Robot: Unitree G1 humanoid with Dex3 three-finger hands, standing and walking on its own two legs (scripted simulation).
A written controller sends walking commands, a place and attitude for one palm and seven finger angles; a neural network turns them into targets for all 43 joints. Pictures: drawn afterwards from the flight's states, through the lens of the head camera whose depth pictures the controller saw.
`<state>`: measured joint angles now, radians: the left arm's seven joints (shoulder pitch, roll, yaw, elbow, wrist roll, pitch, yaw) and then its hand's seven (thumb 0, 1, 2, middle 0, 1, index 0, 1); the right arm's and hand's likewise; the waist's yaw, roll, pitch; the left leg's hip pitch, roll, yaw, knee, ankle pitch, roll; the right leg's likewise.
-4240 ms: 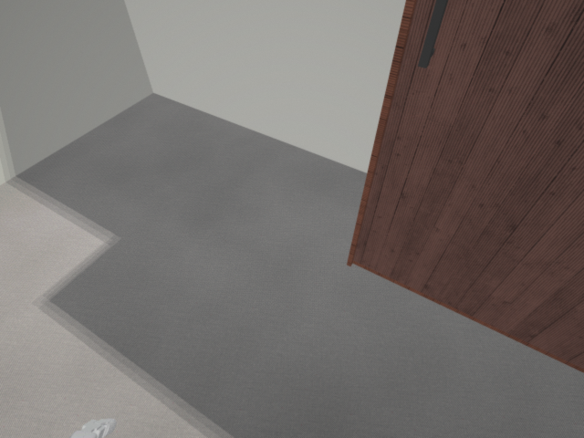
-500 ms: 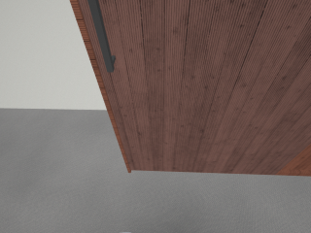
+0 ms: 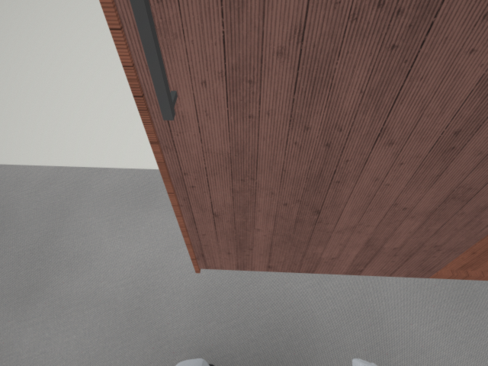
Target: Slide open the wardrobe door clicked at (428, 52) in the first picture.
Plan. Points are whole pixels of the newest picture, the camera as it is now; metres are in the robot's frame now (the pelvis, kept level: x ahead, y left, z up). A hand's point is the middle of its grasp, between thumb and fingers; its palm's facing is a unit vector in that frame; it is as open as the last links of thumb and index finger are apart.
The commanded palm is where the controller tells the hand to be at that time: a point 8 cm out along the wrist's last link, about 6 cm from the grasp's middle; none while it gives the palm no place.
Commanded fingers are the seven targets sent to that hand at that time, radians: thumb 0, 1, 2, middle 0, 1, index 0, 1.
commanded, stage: come to a stop and stand still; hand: left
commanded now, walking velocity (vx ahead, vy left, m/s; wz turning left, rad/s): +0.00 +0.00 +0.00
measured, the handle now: (153, 34) +0.51 +0.18 +0.27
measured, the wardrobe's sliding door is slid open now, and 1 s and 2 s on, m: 0.00 0.00 0.00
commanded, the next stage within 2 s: look again from close up in 1.14 s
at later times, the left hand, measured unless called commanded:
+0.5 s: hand out of the picture -0.02 +0.15 -0.16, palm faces +0.07 -0.98 -0.19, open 7.3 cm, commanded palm none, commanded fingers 0.00 0.90 0.90 -0.20 -0.30 -0.20 -0.30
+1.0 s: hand out of the picture -0.05 +0.16 -0.17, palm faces +0.06 -0.98 -0.19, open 7.3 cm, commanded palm none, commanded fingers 0.00 0.90 0.90 -0.20 -0.30 -0.20 -0.30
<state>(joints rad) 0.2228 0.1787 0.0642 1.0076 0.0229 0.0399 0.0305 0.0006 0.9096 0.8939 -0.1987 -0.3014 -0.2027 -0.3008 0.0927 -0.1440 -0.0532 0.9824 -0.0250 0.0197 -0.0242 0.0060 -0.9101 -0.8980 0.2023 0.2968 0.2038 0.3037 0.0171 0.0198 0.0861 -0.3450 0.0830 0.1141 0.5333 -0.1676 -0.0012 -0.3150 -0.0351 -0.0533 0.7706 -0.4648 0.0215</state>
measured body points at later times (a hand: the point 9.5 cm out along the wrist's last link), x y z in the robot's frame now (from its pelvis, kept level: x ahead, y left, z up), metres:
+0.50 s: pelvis -0.03 -0.03 +0.01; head -0.03 -0.03 +0.46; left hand -0.03 +0.20 -0.15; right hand -0.05 -0.24 -0.15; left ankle -0.03 +0.10 -0.73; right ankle -0.01 -0.13 -0.73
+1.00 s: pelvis -0.05 +0.00 +0.00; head -0.07 -0.01 +0.45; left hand -0.05 +0.21 -0.15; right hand -0.03 -0.22 -0.16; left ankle -0.03 +0.10 -0.73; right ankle -0.01 -0.13 -0.73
